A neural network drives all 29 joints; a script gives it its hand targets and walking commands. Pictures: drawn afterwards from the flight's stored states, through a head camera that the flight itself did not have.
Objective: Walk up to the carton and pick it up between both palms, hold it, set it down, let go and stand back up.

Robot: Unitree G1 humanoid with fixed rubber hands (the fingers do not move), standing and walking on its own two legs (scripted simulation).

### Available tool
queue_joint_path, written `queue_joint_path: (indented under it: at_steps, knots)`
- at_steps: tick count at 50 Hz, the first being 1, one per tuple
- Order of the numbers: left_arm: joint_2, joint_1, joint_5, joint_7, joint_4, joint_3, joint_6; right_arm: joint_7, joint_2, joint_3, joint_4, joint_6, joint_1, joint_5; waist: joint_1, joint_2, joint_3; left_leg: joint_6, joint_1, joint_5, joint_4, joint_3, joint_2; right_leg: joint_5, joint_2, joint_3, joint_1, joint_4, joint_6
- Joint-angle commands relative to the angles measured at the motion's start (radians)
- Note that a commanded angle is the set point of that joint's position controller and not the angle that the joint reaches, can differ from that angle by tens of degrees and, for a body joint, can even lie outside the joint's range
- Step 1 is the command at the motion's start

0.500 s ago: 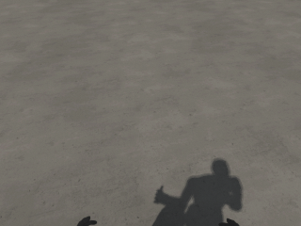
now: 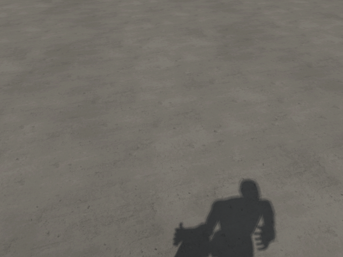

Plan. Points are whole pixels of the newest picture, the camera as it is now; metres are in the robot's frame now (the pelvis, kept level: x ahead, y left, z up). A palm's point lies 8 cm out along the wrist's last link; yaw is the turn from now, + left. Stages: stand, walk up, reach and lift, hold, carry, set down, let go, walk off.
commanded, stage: stand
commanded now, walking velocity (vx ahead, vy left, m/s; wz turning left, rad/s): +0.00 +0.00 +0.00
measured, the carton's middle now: out of the picture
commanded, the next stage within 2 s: walk up in 0.82 s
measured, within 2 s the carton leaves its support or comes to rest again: neither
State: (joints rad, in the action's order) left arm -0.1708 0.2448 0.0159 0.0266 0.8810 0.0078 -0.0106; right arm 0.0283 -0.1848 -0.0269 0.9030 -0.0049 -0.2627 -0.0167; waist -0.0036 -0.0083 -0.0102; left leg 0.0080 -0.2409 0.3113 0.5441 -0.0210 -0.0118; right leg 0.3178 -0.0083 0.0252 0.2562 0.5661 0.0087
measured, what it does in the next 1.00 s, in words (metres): stands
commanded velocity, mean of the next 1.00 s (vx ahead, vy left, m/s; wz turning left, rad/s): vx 0.00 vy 0.00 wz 0.00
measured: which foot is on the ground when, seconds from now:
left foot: down 0.00-1.00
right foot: down 0.00-1.00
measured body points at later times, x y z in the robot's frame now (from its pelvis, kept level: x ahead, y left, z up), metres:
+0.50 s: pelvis +0.01 +0.00 +0.01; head +0.02 +0.00 +0.46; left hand +0.02 +0.22 -0.15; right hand -0.01 -0.22 -0.15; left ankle -0.01 +0.12 -0.73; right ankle -0.01 -0.12 -0.73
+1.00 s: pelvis +0.01 +0.01 +0.01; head +0.02 +0.01 +0.46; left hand -0.02 +0.22 -0.16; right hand -0.04 -0.20 -0.15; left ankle -0.01 +0.12 -0.73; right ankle -0.01 -0.12 -0.73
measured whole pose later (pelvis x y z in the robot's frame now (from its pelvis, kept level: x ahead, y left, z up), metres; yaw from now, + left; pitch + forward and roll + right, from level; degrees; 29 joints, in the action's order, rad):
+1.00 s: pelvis +0.01 +0.01 +0.01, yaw -1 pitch -1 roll +0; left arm -0.13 0.32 0.01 0.05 1.16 -0.02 -0.01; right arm 0.04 -0.12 0.00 1.18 -0.01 -0.33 -0.01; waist 0.00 -0.01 -0.04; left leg -0.01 -0.16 0.27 0.44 -0.04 0.00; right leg 0.27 0.00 0.04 0.18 0.46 -0.01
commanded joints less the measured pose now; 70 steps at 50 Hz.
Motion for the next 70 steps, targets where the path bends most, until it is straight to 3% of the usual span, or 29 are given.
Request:
queue_joint_path:
  at_steps: [1,3,7,11,13,16,19,22,26,28,29,31,34,36,41,50,51,54,55,57,58,61,62,64,66,67,68,69,70]
  knots:
    - [-0.125,0.082,0.003,0.012,0.015,0.031,-0.007,0.007,-0.071,-0.009,0.02,-0.003,-0.082,0.006,-0.013,0.022,0.0,-0.015,0.059,-0.155,-0.101,0.035,-0.055,-0.244,0.068,0.072,0.023,-0.118,0.038]
    - [-0.085,0.05,0.01,0.011,0.021,0.018,-0.014,0.007,-0.131,-0.034,0.047,-0.005,-0.072,0.003,-0.003,-0.038,0.042,-0.03,0.059,-0.2,-0.096,0.052,-0.056,-0.265,0.064,0.065,-0.018,-0.111,0.039]
    - [-0.083,0.043,0.0,0.009,0.059,0.017,-0.006,0.008,-0.053,-0.006,0.096,-0.001,-0.097,0.008,-0.014,0.049,-0.051,-0.022,0.044,-0.174,-0.135,0.044,-0.066,-0.172,0.062,0.064,0.03,-0.142,0.038]
    - [-0.097,-0.005,-0.007,0.012,0.078,0.021,-0.006,0.001,-0.08,-0.013,0.108,0.002,-0.079,0.003,-0.022,-0.065,0.009,-0.021,0.079,-0.174,-0.147,0.038,-0.061,-0.159,0.073,0.098,-0.004,-0.181,0.05]
    - [-0.09,0.062,-0.006,0.011,0.115,0.022,-0.008,0.012,-0.041,0.016,0.151,-0.009,-0.089,-0.001,0.016,0.042,0.006,-0.021,0.067,-0.228,-0.154,0.056,-0.068,-0.251,0.076,0.079,-0.052,-0.14,0.037]
    - [-0.074,0.095,0.001,0.017,0.141,0.025,-0.004,0.006,-0.066,0.009,0.177,-0.008,-0.103,-0.002,0.014,0.041,-0.03,-0.025,0.053,-0.232,-0.167,0.048,-0.065,-0.227,0.073,0.074,-0.042,-0.131,0.034]
    - [-0.071,0.11,-0.01,0.009,0.182,0.012,-0.014,0.013,-0.039,0.017,0.18,-0.009,-0.071,0.005,0.028,-0.064,-0.026,-0.039,0.087,-0.225,-0.162,0.054,-0.083,-0.202,0.074,0.061,-0.039,-0.17,0.036]
    - [-0.031,0.109,-0.014,0.017,0.195,0.002,-0.006,0.011,-0.085,0.007,0.207,-0.014,-0.077,0.007,0.027,0.032,-0.103,-0.033,0.006,-0.257,-0.172,0.06,-0.068,-0.283,0.068,0.078,-0.056,-0.174,0.038]
    - [-0.01,0.142,-0.014,0.023,0.238,-0.015,0.002,0.013,0.008,0.028,0.222,-0.008,-0.114,0.014,0.003,-0.056,-0.054,-0.019,0.094,-0.236,-0.168,0.059,-0.077,-0.256,0.067,0.05,-0.031,-0.165,0.015]
    - [-0.025,0.123,-0.016,0.025,0.223,-0.021,-0.002,0.024,-0.026,0.016,0.234,-0.002,-0.083,0.007,0.021,0.055,-0.09,-0.027,0.044,-0.207,-0.183,0.055,-0.061,-0.228,0.073,0.072,-0.021,-0.173,0.022]
    - [-0.047,0.127,-0.009,0.031,0.252,-0.012,-0.001,0.017,0.031,0.037,0.24,-0.008,-0.113,0.013,-0.02,0.05,-0.11,-0.023,0.073,-0.194,-0.171,0.059,-0.071,-0.209,0.08,0.088,0.007,-0.198,0.029]
    - [-0.055,0.136,-0.006,0.026,0.24,-0.006,-0.002,0.019,0.007,0.031,0.241,0.002,-0.105,0.003,0.019,0.026,-0.067,-0.024,0.054,-0.218,-0.178,0.05,-0.075,-0.223,0.086,0.092,-0.043,-0.188,0.043]
    - [-0.015,0.132,-0.003,0.024,0.255,-0.032,-0.005,0.018,-0.059,0.003,0.26,-0.004,-0.131,0.022,-0.012,-0.019,-0.09,-0.03,0.071,-0.19,-0.175,0.055,-0.067,-0.182,0.067,0.077,-0.015,-0.186,0.034]
    - [0.01,0.143,-0.001,0.018,0.256,-0.039,-0.011,0.015,-0.045,0.01,0.268,-0.004,-0.141,0.018,-0.012,0.037,-0.035,-0.021,0.104,-0.215,-0.158,0.046,-0.072,-0.208,0.072,0.064,-0.013,-0.175,0.031]
    - [-0.035,0.146,-0.006,0.026,0.264,-0.017,-0.007,0.019,-0.027,0.02,0.277,-0.003,-0.143,0.011,0.011,-0.019,-0.086,-0.028,0.055,-0.18,-0.177,0.046,-0.067,-0.199,0.075,0.075,-0.033,-0.185,0.022]
    - [-0.026,0.168,-0.01,0.033,0.293,-0.01,0.001,0.018,0.014,0.031,0.274,-0.016,-0.139,0.003,0.009,0.006,-0.065,-0.044,0.072,-0.184,-0.172,0.063,-0.077,-0.216,0.085,0.076,-0.049,-0.193,0.028]
    - [-0.229,0.04,-0.034,0.04,0.144,0.065,0.005,0.033,-0.23,-0.056,0.116,-0.011,0.063,0.024,-0.002,0.061,-0.132,-0.041,0.125,-0.352,0.019,0.021,-0.082,-0.639,0.076,0.162,0.135,-0.021,0.056]
    - [-0.214,0.005,-0.011,0.046,0.028,0.091,0.004,0.04,-0.201,-0.072,0.093,0.012,-0.067,0.01,-0.041,-0.018,0.055,-0.118,0.221,-0.526,0.083,0.031,-0.137,-0.735,0.064,0.185,0.208,0.162,0.054]
    - [-0.193,0.011,-0.008,0.042,0.007,0.09,0.007,0.042,-0.209,-0.078,0.075,0.022,-0.055,-0.004,-0.046,0.021,0.155,-0.181,0.222,-0.537,0.043,0.082,-0.231,-0.617,0.022,0.152,0.177,0.283,0.057]
    - [-0.144,0.017,0.022,0.049,-0.064,0.106,0.035,0.05,-0.245,-0.087,0.029,0.043,0.039,-0.021,-0.028,0.232,0.105,-0.335,0.09,-0.554,-0.123,0.152,-0.431,0.207,-0.01,0.057,0.241,0.594,0.027]
    - [-0.149,0.015,0.032,0.044,-0.064,0.114,0.057,0.057,-0.253,-0.083,-0.018,0.05,0.137,-0.029,0.008,0.179,0.033,-0.369,-0.039,-0.443,-0.167,0.157,-0.495,0.238,0.071,0.069,0.235,0.685,0.007]
    - [-0.165,0.041,0.035,0.002,-0.055,0.122,0.088,0.054,-0.22,-0.055,-0.059,0.027,0.322,-0.053,0.071,0.143,-0.12,-0.301,-0.082,-0.365,-0.147,-0.004,-0.43,0.156,0.164,0.095,0.278,0.593,-0.04]
    - [-0.166,0.026,0.027,-0.02,-0.085,0.107,0.081,0.045,-0.221,-0.055,-0.053,0.016,0.331,-0.062,0.068,0.174,-0.107,-0.27,-0.045,-0.425,-0.087,-0.077,-0.377,0.124,0.156,0.081,0.256,0.456,-0.03]
    - [-0.179,0.01,0.024,-0.058,-0.11,0.105,0.067,0.038,-0.259,-0.066,-0.033,0.007,0.246,-0.055,0.02,0.099,0.025,-0.226,0.01,-0.47,-0.003,-0.085,-0.351,0.097,0.11,-0.003,0.081,0.266,-0.021]
    - [-0.179,0.142,0.007,-0.056,-0.084,0.097,0.039,0.021,-0.295,-0.08,-0.061,0.018,0.267,-0.047,0.095,0.057,0.093,-0.216,0.005,-0.393,0.195,-0.178,-0.279,-0.064,0.03,-0.098,-0.059,0.063,0.015]
    - [-0.242,0.17,0.011,-0.061,-0.094,0.107,0.022,0.002,-0.276,-0.072,-0.079,0.036,0.239,-0.036,0.108,-0.069,0.092,-0.168,-0.082,-0.15,0.365,-0.212,-0.182,-0.27,-0.003,0.009,-0.133,-0.036,0.05]
    - [-0.369,0.154,0.03,-0.052,-0.107,0.122,0.02,-0.001,-0.195,-0.051,-0.117,0.058,0.26,-0.025,0.094,-0.369,-0.009,-0.087,-0.326,0.384,0.56,-0.222,-0.039,-0.596,0.221,0.401,-0.11,-0.173,0.158]
    - [-0.417,0.121,0.03,-0.04,-0.165,0.141,0.027,0.006,-0.175,-0.039,-0.189,0.068,0.307,0.007,0.126,-0.334,0.019,-0.041,-0.293,0.444,0.687,-0.029,-0.002,-0.545,0.312,0.636,0.065,-0.266,0.297]
    - [-0.412,0.022,0.014,-0.02,-0.193,0.153,0.044,0.011,-0.18,-0.034,-0.184,0.057,0.313,0.023,0.087,-0.358,-0.065,-0.03,-0.299,0.401,0.665,0.012,-0.014,-0.453,0.289,0.578,0.14,-0.272,0.298]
